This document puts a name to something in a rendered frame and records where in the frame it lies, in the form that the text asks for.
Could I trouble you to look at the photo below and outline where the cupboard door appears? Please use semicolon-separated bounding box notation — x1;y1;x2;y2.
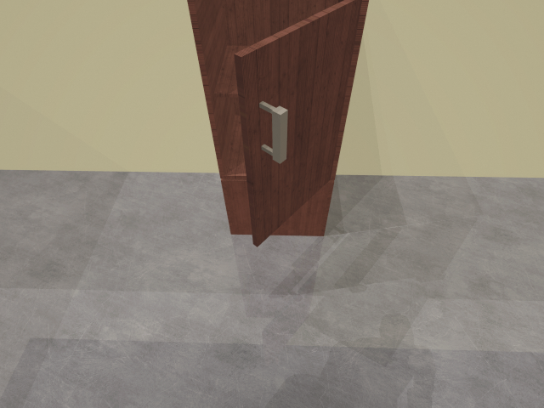
234;0;362;247

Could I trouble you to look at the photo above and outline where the handle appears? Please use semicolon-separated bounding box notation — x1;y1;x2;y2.
259;101;288;164

